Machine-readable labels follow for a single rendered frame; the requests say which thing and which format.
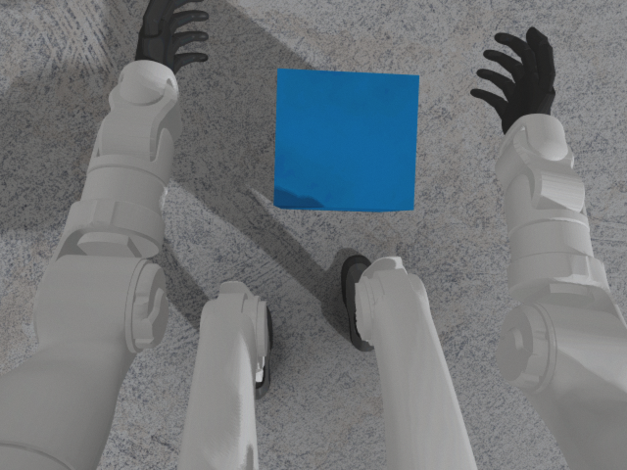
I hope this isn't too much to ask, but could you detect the right robot hand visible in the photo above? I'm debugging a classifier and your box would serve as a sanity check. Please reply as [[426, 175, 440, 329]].
[[470, 26, 555, 135]]

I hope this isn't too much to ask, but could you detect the robot right foot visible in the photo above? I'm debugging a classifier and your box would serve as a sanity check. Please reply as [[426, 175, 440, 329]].
[[341, 255, 374, 352]]

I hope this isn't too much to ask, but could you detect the robot right shin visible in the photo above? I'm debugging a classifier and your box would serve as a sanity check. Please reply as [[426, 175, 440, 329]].
[[355, 257, 429, 342]]

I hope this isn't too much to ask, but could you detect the left robot hand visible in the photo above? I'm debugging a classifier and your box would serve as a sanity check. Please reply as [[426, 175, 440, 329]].
[[135, 0, 209, 75]]

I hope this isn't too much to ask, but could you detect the robot left upper arm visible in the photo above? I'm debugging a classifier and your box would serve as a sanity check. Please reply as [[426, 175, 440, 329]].
[[0, 255, 169, 470]]

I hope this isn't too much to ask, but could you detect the robot left forearm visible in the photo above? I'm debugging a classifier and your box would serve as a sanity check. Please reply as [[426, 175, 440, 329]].
[[32, 60, 183, 342]]

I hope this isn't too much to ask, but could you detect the carton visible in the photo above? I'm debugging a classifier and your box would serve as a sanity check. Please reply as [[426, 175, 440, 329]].
[[273, 69, 419, 212]]

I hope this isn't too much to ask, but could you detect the robot right forearm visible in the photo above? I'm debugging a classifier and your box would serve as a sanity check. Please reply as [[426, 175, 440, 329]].
[[495, 114, 627, 329]]

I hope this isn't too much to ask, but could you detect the robot right upper arm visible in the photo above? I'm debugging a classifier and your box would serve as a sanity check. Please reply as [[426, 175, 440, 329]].
[[496, 302, 627, 470]]

